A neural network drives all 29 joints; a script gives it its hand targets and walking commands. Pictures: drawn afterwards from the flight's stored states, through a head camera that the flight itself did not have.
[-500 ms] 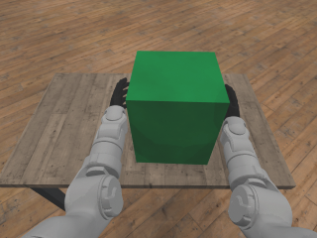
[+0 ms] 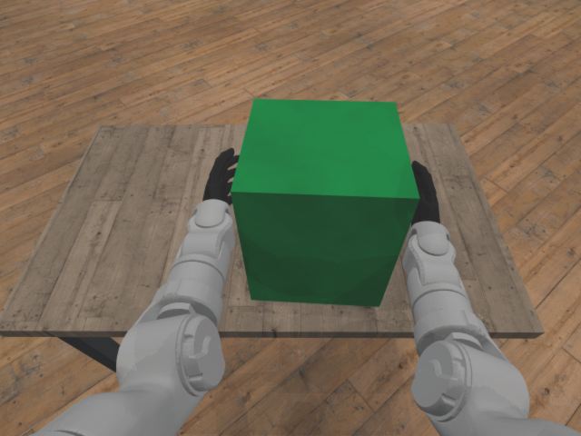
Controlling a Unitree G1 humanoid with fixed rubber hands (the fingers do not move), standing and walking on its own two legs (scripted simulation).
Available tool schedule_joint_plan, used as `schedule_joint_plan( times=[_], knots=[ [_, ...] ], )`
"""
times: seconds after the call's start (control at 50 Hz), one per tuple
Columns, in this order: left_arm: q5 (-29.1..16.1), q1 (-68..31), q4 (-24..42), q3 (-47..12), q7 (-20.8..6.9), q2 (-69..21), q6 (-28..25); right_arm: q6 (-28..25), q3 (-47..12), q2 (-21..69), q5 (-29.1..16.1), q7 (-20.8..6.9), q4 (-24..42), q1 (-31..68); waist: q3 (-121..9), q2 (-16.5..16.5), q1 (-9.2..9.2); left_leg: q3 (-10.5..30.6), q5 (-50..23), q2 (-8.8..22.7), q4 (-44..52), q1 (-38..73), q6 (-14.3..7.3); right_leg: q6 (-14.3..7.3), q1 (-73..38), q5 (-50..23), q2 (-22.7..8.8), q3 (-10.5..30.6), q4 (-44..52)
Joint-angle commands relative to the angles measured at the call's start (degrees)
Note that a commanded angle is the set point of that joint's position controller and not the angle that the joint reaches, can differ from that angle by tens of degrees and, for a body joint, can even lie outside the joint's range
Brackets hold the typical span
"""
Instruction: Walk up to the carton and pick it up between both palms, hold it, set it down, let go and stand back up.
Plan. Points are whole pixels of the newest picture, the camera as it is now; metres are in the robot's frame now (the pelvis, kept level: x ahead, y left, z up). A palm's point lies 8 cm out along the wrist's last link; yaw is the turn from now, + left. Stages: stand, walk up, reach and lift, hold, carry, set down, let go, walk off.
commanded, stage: set down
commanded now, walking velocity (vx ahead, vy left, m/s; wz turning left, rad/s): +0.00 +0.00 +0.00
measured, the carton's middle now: (319, 206) +0.42 -0.03 +0.04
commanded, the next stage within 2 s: none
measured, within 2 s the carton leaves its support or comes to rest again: rests again in 0.06 s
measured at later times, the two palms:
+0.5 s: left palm (218, 203) +0.42 +0.12 +0.06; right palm (420, 220) +0.38 -0.18 +0.05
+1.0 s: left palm (188, 173) +0.44 +0.16 +0.10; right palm (446, 190) +0.41 -0.21 +0.09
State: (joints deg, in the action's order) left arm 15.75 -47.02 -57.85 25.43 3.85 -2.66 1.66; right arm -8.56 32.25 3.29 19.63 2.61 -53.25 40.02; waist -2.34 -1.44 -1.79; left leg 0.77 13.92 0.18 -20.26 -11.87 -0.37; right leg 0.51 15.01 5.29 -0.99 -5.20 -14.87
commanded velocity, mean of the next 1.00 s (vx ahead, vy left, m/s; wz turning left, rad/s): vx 0.00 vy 0.00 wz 0.00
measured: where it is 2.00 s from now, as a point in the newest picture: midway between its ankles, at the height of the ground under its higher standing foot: outside the picture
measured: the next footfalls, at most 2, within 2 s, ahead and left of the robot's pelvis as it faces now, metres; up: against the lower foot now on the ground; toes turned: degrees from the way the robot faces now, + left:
none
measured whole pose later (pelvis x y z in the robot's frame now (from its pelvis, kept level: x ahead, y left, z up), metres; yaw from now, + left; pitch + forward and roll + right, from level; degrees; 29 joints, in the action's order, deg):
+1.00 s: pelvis -0.02 +0.00 -0.02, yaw -3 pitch +15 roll -2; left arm -14.0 -62.4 -80.7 -1.9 5.7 14.6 -6.5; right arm -5.9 3.7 -13.0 -11.8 5.0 -72.0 55.2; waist -10.8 -0.9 -0.5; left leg -1.4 17.1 1.8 -32.0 -29.6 0.6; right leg -0.2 32.6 6.1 0.3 -3.1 -23.9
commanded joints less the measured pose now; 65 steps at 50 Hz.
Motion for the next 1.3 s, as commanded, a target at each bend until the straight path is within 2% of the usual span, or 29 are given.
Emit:
schedule_joint_plan(
  times=[0.0,0.06,0.12,0.26,0.42,0.46,0.54,0.66,0.68,0.7,0.72,0.74,0.78,0.84,0.92,1.02,1.06,1.16,1.28],
  knots=[
    [0.1,-37.4,6.2,-13.1,-8.6,-25.9,-4.8,-5.3,-17.8,26.7,2.3,-8.9,6.5,41.2,-36.2,1.0,0.41,-5.6,-21.6,-0.6,2.9,-6.6,4.3,0.7,-34.5,-26.6,0.9,-0.6,-6.9],
    [0.7,-37.4,6.1,-13.0,-8.4,-25.7,-5.9,-6.0,-17.7,26.8,3.1,-9.0,6.1,40.3,-37.1,0.9,0.32,-5.7,-22.8,-0.3,2.5,-6.6,4.4,0.7,-34.2,-27.0,0.9,-0.9,-7.2],
    [1.0,-37.1,5.1,-12.4,-8.4,-25.1,-6.6,-6.4,-16.6,26.5,4.1,-9.0,5.0,39.3,-36.0,1.2,0.21,-5.8,-19.8,-0.3,3.0,-7.3,4.0,0.6,-32.8,-24.3,0.8,-1.0,-6.7],
    [1.8,-35.1,3.0,-10.6,-9.0,-24.0,-7.8,-7.0,-15.6,26.4,5.9,-8.7,4.0,37.4,-32.5,2.5,0.16,-5.8,-17.4,-0.4,3.7,-9.5,3.4,0.9,-33.5,-23.7,0.6,-0.9,-6.9],
    [3.0,-34.0,2.2,-9.8,-8.7,-22.9,-8.4,-7.7,-13.9,24.6,6.5,-8.7,2.3,35.3,-31.5,0.6,-0.04,-5.9,-18.4,-0.1,3.0,-7.4,4.1,0.5,-30.4,-21.7,0.9,-1.3,-6.3],
    [3.2,-33.2,2.1,-9.8,-8.5,-22.4,-8.4,-7.9,-13.7,23.7,6.3,-8.6,1.6,34.6,-30.3,0.3,-0.01,-5.9,-20.5,0.1,2.3,-5.6,4.3,0.4,-28.4,-21.3,1.2,-1.7,-6.1],
    [3.5,-31.5,1.4,-8.4,-8.2,-19.8,-8.4,-7.7,-13.2,21.5,6.0,-8.4,0.8,32.8,-29.1,0.8,0.3,-5.9,-20.3,-0.1,2.5,-6.1,4.2,0.4,-28.2,-20.9,1.4,-1.4,-6.1],
    [2.3,-32.9,1.8,-6.8,-6.3,-10.8,-9.8,-7.1,-11.3,13.5,4.1,-6.7,-0.1,30.9,-29.7,0.1,0.44,-6.5,-18.6,-0.3,2.5,-8.5,4.4,0.5,-28.2,-20.9,1.2,-0.3,-6.7],
    [-1.5,-32.0,1.8,-6.3,-1.4,14.7,-12.0,-7.6,-10.0,-13.2,-2.2,-3.0,2.0,28.6,-40.8,2.4,0.29,-7.7,-24.9,-0.4,-1.1,-6.5,5.4,1.3,-27.8,-26.7,2.8,1.3,-10.0],
    [-4.7,-34.1,5.2,-9.3,1.2,17.8,-12.4,-7.1,-14.7,-12.3,-9.4,0.3,2.5,31.8,-41.1,0.5,1.78,-6.7,-26.7,-0.3,-3.4,-11.3,5.2,0.6,-27.3,-29.5,3.5,2.4,-11.3],
    [-9.6,-36.2,3.5,-12.6,2.3,17.6,-11.8,-5.8,-19.6,-11.9,-14.5,1.5,0.9,35.5,-39.1,1.1,1.84,-6.5,-26.0,-0.4,-4.2,-14.8,5.0,0.0,-29.7,-31.3,3.0,3.7,-12.2],
    [-13.5,-36.5,0.2,-14.2,2.8,19.2,-11.6,-4.5,-21.9,-12.6,-18.0,2.0,-1.0,36.7,-39.1,2.2,1.59,-6.6,-24.1,-0.6,-4.3,-18.2,4.6,-0.2,-30.3,-31.8,2.6,4.4,-13.4],
    [-19.5,-38.2,-5.0,-18.2,3.3,20.7,-12.1,-2.7,-24.1,-15.7,-22.7,2.6,-2.0,39.3,-42.6,2.1,1.64,-6.4,-21.9,-0.5,-4.9,-20.1,4.6,-0.6,-27.4,-29.4,2.2,4.7,-14.3],
    [-26.6,-40.4,-11.2,-24.4,3.1,22.8,-12.1,-1.1,-25.7,-21.2,-27.7,3.1,-3.7,41.6,-47.9,0.4,0.99,-5.1,-25.9,0.2,-8.5,-14.7,6.2,-1.3,-19.6,-26.5,2.2,3.9,-14.0],
    [-30.8,-43.1,-14.2,-28.1,1.8,24.1,-11.0,0.0,-28.1,-27.6,-32.2,2.7,-9.1,43.9,-48.5,-2.1,0.04,-3.2,-31.7,1.1,-11.8,-6.6,8.3,-1.6,-8.3,-22.0,3.6,2.1,-13.2],
    [-34.1,-47.5,-8.3,-30.8,0.9,25.5,-8.3,2.3,-31.6,-31.4,-38.6,1.2,-9.0,48.2,-48.2,-3.4,-0.25,-2.1,-31.5,0.8,-11.5,-4.2,7.9,-1.8,-4.7,-19.4,4.7,1.5,-12.4],
    [-35.3,-48.8,-6.5,-31.5,0.7,26.5,-6.4,4.2,-32.6,-31.9,-40.3,0.4,-8.4,49.6,-47.1,-2.8,-0.28,-1.9,-28.6,0.5,-10.4,-4.8,7.0,-1.7,-4.4,-17.8,4.6,1.6,-12.0],
    [-37.8,-51.6,-6.6,-32.6,0.1,30.1,-3.0,8.8,-33.3,-31.3,-41.4,-0.3,-6.9,52.3,-44.0,-0.4,0.52,-2.3,-15.0,-0.7,-6.6,-13.4,4.0,-1.5,-7.3,-11.6,3.1,2.9,-12.1],
    [-39.0,-53.7,-8.2,-32.5,-0.3,35.0,-0.5,13.2,-32.3,-29.9,-40.0,1.2,-2.7,55.4,-45.9,2.4,0.99,-3.0,-6.1,-2.0,-2.9,-24.3,1.5,-0.8,-17.4,-10.7,0.9,5.5,-13.4]
  ],
)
